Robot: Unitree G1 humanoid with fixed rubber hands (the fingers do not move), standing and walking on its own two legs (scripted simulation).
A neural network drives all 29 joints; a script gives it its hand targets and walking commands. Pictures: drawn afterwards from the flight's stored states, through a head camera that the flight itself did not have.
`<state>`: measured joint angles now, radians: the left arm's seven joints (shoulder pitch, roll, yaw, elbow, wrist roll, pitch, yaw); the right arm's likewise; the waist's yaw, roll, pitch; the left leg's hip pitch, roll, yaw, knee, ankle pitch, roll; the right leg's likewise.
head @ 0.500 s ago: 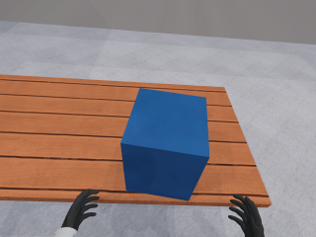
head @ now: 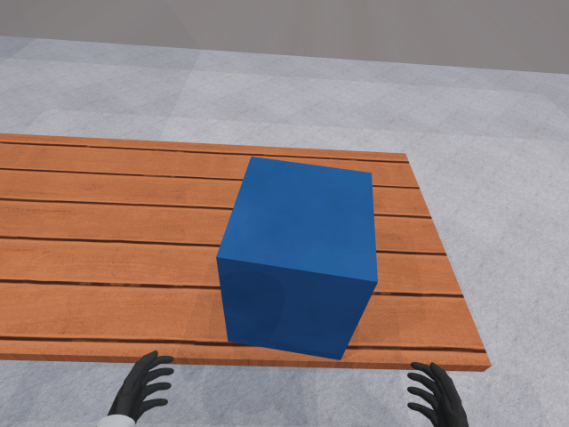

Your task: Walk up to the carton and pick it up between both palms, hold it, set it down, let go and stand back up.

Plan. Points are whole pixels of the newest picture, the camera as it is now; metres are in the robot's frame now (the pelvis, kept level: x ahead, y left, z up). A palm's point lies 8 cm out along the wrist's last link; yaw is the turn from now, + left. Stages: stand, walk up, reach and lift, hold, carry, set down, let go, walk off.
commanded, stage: set down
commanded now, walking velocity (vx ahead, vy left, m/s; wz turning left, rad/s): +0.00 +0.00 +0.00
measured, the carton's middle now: (296, 260) +0.38 -0.02 +0.00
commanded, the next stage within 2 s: let go in 0.22 s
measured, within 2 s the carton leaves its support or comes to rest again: neither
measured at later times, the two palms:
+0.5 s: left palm (121, 425) +0.15 +0.22 -0.08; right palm out of the picture +0.15 -0.23 -0.07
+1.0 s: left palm out of the picture +0.14 +0.26 -0.08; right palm out of the picture +0.13 -0.31 -0.08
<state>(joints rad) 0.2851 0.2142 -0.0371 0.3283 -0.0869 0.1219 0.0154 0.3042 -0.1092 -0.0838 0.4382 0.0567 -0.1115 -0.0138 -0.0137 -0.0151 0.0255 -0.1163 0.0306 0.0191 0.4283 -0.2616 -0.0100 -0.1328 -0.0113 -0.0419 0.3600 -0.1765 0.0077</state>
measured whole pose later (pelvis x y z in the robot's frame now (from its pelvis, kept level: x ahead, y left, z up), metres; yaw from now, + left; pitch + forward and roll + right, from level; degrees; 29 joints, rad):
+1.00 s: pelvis +0.02 -0.01 +0.00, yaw +0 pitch -2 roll +0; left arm 0.28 0.31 0.05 0.58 -0.05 0.01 0.02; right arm 0.23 -0.36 -0.08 0.72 -0.02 -0.01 0.01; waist -0.01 0.00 0.04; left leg -0.12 0.03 0.02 0.45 -0.30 -0.01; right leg -0.16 -0.01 -0.04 0.45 -0.25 0.01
